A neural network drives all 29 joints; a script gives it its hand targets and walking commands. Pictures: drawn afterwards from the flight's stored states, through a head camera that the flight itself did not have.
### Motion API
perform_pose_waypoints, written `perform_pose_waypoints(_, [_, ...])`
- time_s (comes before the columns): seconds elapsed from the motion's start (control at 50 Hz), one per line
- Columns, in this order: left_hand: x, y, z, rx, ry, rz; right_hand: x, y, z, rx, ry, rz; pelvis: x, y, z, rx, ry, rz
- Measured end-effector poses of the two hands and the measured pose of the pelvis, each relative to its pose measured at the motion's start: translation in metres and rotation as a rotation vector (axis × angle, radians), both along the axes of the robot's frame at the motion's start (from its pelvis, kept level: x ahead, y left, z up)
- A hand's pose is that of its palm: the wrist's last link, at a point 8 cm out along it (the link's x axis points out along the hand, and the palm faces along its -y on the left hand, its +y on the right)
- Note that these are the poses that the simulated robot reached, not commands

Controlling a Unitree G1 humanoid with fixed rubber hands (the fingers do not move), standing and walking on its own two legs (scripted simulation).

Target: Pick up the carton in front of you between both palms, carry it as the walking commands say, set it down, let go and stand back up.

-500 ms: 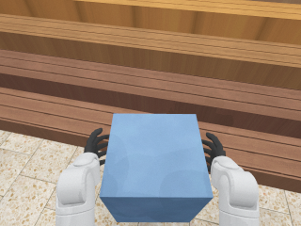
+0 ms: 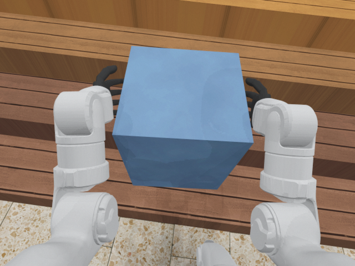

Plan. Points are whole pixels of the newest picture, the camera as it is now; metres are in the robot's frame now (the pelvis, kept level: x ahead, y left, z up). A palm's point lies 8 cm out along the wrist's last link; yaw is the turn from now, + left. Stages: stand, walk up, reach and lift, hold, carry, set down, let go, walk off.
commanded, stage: carry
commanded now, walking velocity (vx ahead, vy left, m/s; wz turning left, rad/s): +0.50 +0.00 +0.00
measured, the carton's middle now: (179, 126) +0.40 -0.01 +0.08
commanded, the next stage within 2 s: none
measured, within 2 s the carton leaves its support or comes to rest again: neither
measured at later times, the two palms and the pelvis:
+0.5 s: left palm (97, 15) +0.69 +0.20 +0.16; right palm (210, 19) +0.72 -0.10 +0.15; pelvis +0.31 +0.02 +0.01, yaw +0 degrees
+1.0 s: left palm out of the picture +1.04 +0.18 +0.40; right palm out of the picture +1.00 -0.11 +0.42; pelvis +0.64 +0.08 +0.19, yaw +0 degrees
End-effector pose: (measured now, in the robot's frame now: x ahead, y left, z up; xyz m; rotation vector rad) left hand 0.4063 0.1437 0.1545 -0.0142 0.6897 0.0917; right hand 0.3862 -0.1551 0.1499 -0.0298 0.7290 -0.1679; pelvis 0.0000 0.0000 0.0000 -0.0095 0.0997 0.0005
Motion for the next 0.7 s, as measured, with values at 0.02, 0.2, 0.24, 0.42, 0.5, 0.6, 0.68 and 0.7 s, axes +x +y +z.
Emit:
perform_pose_waypoints(0.02, [0.015, 0.0, 0.002, -0.004, 0.0, 0.005, 0.015, 0.0, 0.002, 0.006, -0.001, -0.003, 0.012, 0.0, 0.001, 0.0, 0.004, 0.002])
perform_pose_waypoints(0.2, [0.132, 0.0, 0.0, 0.004, -0.037, 0.088, 0.153, -0.001, -0.008, 0.088, -0.038, 0.013, 0.136, -0.014, -0.015, 0.0, 0.0, 0.014])
perform_pose_waypoints(0.24, [0.149, 0.003, -0.01, 0.019, -0.012, 0.102, 0.177, 0.002, -0.017, 0.1, -0.012, 0.025, 0.157, -0.015, -0.012, -0.004, 0.002, 0.01])
perform_pose_waypoints(0.42, [0.228, 0.036, -0.008, 0.01, -0.054, 0.177, 0.277, 0.036, -0.013, 0.13, -0.051, 0.068, 0.253, -0.002, 0.004, 0.022, 0.002, 0.007])
perform_pose_waypoints(0.5, [0.282, 0.057, 0.009, 0.012, -0.093, 0.189, 0.333, 0.058, -0.001, 0.142, -0.089, 0.078, 0.311, 0.016, 0.009, 0.044, -0.014, 0.0])
perform_pose_waypoints(0.6, [0.376, 0.069, 0.02, -0.012, -0.026, 0.131, 0.402, 0.069, 0.009, 0.094, -0.027, 0.028, 0.391, 0.051, 0.035, 0.08, -0.012, 0.017])
perform_pose_waypoints(0.68, [0.436, 0.055, 0.042, -0.032, 0.036, 0.03, 0.426, 0.055, 0.035, 0.044, 0.031, -0.056, 0.431, 0.069, 0.083, 0.075, -0.029, 0.02])
perform_pose_waypoints(0.7, [0.446, 0.05, 0.052, -0.037, 0.05, 0.014, 0.431, 0.051, 0.044, 0.048, 0.043, -0.078, 0.441, 0.073, 0.097, 0.072, -0.03, 0.015])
